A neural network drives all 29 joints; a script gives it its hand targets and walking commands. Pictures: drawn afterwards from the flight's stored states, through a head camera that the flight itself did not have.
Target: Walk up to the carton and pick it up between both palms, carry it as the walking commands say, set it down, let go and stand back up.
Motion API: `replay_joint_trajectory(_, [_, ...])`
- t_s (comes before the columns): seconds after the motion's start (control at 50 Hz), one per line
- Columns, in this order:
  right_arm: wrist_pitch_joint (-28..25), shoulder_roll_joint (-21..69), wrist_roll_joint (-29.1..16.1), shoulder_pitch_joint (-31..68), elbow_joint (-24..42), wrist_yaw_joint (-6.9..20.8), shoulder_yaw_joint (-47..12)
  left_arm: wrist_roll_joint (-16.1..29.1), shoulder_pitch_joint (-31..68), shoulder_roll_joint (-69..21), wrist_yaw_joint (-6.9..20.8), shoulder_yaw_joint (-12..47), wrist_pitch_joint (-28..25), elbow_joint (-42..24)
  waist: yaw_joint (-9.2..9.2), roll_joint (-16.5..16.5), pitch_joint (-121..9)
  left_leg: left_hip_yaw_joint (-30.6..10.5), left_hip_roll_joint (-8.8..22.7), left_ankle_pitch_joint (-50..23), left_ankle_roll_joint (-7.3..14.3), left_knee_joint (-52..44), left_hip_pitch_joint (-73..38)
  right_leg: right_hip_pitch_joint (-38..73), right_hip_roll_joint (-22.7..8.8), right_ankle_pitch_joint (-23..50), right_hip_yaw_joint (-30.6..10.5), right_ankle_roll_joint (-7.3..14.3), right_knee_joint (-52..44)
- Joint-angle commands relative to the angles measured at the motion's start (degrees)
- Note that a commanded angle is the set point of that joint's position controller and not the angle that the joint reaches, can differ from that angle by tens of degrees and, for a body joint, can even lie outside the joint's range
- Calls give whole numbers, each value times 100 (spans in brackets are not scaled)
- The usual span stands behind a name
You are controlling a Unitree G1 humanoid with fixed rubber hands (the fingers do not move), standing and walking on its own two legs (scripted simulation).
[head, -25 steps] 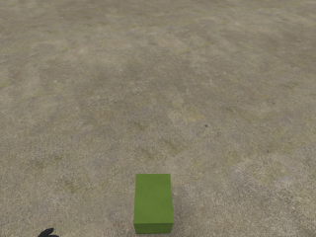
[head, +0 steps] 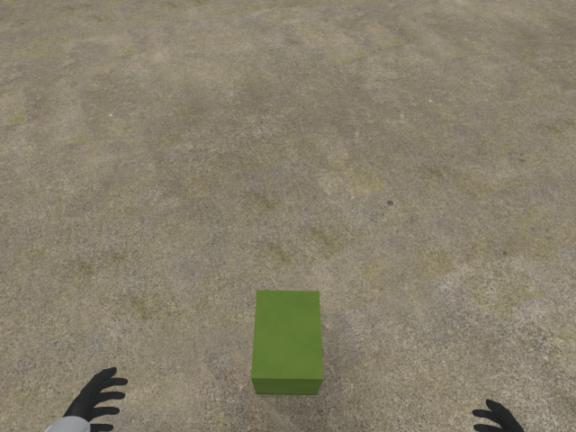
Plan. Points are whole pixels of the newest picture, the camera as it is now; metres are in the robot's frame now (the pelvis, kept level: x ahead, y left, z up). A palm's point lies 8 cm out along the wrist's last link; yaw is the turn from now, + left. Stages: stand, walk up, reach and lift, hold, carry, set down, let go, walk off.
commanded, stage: reach and lift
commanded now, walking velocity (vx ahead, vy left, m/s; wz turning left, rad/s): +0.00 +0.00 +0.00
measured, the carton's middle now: (287, 343) +0.43 +0.00 -0.66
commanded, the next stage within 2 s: none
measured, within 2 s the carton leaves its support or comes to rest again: neither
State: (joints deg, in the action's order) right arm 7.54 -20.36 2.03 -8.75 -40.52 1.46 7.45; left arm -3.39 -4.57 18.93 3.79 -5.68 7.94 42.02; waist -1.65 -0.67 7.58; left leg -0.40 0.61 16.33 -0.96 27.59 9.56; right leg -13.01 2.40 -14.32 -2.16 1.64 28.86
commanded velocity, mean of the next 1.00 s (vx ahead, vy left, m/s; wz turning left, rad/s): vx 0.00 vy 0.00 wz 0.00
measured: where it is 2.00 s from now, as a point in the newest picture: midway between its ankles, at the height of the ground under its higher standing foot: outside the picture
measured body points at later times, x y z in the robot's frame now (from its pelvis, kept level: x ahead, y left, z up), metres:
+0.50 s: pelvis -0.02 +0.01 -0.05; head +0.11 +0.01 +0.38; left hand +0.26 +0.25 -0.15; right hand +0.24 -0.27 -0.15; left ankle -0.02 +0.13 -0.74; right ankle +0.01 -0.10 -0.74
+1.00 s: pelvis -0.07 +0.00 -0.09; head +0.17 -0.02 +0.29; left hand +0.37 +0.20 -0.20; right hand +0.36 -0.23 -0.20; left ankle -0.02 +0.13 -0.74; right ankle +0.01 -0.10 -0.74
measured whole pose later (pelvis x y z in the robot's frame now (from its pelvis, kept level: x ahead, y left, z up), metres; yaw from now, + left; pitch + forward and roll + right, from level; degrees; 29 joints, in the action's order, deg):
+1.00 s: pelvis -0.07 +0.00 -0.09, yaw +3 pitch +31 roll +2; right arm 10.4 -14.2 -2.1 45.1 -45.5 -1.6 13.1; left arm 0.7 46.4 13.7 -1.4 -11.6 10.7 48.1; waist -2.9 -1.3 2.0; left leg -1.9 -1.9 20.2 -1.7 58.6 69.5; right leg -72.5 0.9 -17.0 -0.8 1.3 58.5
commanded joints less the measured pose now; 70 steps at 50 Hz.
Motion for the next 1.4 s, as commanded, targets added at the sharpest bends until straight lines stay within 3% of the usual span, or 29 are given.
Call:
replay_joint_trajectory(0.0, [355, -837, 167, 461, 1414, 79, 570, -236, 183, 1051, 63, -514, 443, -1117, 20, 418, -732, 325, -425, -194, -20, 216, -606, -455, -380, -135, 201, -122, -684])
replay_joint_trajectory(0.04, [522, -704, 207, 79, 1342, 84, 619, -349, 79, 885, 55, -541, 580, -1317, -99, 486, -845, 262, -347, -297, -6, 120, -265, -112, -222, 319, 229, -267, -388])
replay_joint_trajectory(0.08, [557, -573, 214, 43, 1215, 118, 593, -274, 96, 722, 40, -453, 562, -1548, -144, 224, -975, 184, -242, -613, 19, 161, 285, 170, 4, 907, 249, -361, 58])
replay_joint_trajectory(0.16, [430, -627, 143, 550, 1330, 142, 663, -183, 506, 550, -21, -356, 415, -1932, -191, -126, -1407, -27, -137, -1062, -79, 783, 764, -268, -1, 1332, 168, -312, 725])
replay_joint_trajectory(0.32, [257, -787, -41, 1534, 1347, 151, 592, 53, 1349, 263, -304, -187, 366, -1719, -159, -127, -2538, -248, -155, -2007, -195, 1794, 1400, -1207, 58, 1950, 288, -283, 1810])
replay_joint_trajectory(0.34, [264, -745, -54, 1772, 1329, 150, 557, 29, 1617, 344, -301, -194, 390, -1628, -160, 20, -2413, -209, -170, -1189, -164, 1821, 1499, -1489, -6, 1274, 266, -302, 1761])
replay_joint_trajectory(0.36, [301, -724, -85, 2003, 1358, 125, 516, 90, 1789, 307, -326, -220, 420, -1602, -89, 46, -2403, -174, -209, -1013, -134, 1846, 1720, -1566, -36, 1151, 297, -311, 1844])
replay_joint_trajectory(0.42, [305, -839, -128, 2094, 1219, 61, 617, 167, 1933, 327, -469, -249, 425, -1540, -159, -88, -2987, -236, -275, -1941, -127, 2016, 1949, -1459, -10, 2103, 281, -282, 2118])
replay_joint_trajectory(0.44, [283, -788, -140, 2210, 1187, 68, 557, 136, 2028, 367, -481, -288, 440, -1401, -158, 10, -3141, -289, -236, -1858, -122, 2075, 1555, -1899, -34, 1735, 301, -304, 2057])
replay_joint_trajectory(0.46, [289, -734, -163, 2634, 1177, 78, 489, 150, 2342, 325, -491, -297, 441, -1334, -11, 26, -2896, -194, -243, -1292, -110, 2094, 2014, -2103, -72, 1262, 282, -296, 2107])
replay_joint_trajectory(0.54, [263, -726, -220, 2883, 1003, 33, 613, 221, 2637, 216, -545, -279, 397, -1198, -173, 43, -3500, -189, -312, -1650, -121, 2179, 2505, -1837, -54, 2100, 262, -288, 2245])
replay_joint_trajectory(0.6, [194, -669, -301, 3654, 954, 34, 606, 293, 3402, 174, -562, -267, 333, -1227, -121, 84, -3621, -188, -254, -1201, -113, 2250, 2920, -2211, -96, 1655, 216, -289, 2263])
replay_joint_trajectory(0.72, [247, -455, -428, 4732, 769, -131, 563, 334, 4639, 399, -462, -392, 312, -893, -106, 251, -3967, 24, -288, -52, -49, 2261, 4036, -1923, -145, 921, 94, -402, 2211])
replay_joint_trajectory(0.78, [248, -356, -494, 5315, 612, -205, 539, 414, 5257, 400, -439, -471, 286, -702, -153, 172, -4301, 87, -330, 87, -42, 2352, 4365, -1941, -179, 792, 54, -405, 2265])
replay_joint_trajectory(0.82, [218, -273, -512, 5661, 557, -242, 537, 410, 5549, 384, -455, -576, 238, -565, -83, 89, -4623, 116, -364, 62, -47, 2404, 4538, -1987, -186, 840, 52, -415, 2352])
replay_joint_trajectory(0.96, [59, -194, -359, 6756, 199, -363, 760, 372, 6635, 266, -575, -801, 25, -76, -185, 95, -5590, 195, -456, -37, -101, 2580, 5070, -2236, -105, 1036, 107, -410, 2595])
replay_joint_trajectory(1.18, [-318, -78, -111, 8211, -154, -347, 1081, 309, 7766, 14, -794, -979, -382, 190, -64, 223, -6680, 267, -632, -838, -144, 2742, 5850, -2308, 45, 2372, 75, -369, 2945])
replay_joint_trajectory(1.24, [-391, -22, -59, 8224, -371, -287, 1186, 235, 7853, -130, -841, -1020, -429, 182, -65, 181, -6950, 229, -654, -1193, -162, 2841, 5898, -2310, 56, 2884, 48, -351, 3050])
replay_joint_trajectory(1.26, [-423, -40, 0, 8141, -401, -279, 1253, 238, 7819, -212, -849, -996, -445, 107, -169, 205, -7177, 193, -664, -1360, -174, 2872, 5803, -2259, 71, 3088, 73, -351, 3084])
replay_joint_trajectory(1.32, [-499, -34, 48, 7960, -232, -222, 1389, 138, 7594, -320, -860, -1082, -481, -73, -161, 138, -7518, 124, -664, -1956, -182, 2919, 5715, -2220, 79, 3792, 28, -328, 3144])
replay_joint_trajectory(1.38, [-543, -27, 126, 7796, -93, -148, 1496, 50, 7366, -432, -845, -1150, -493, -224, -193, 79, -7510, 63, -640, -2169, -201, 2963, 5685, -2529, 80, 3848, 36, -340, 3167])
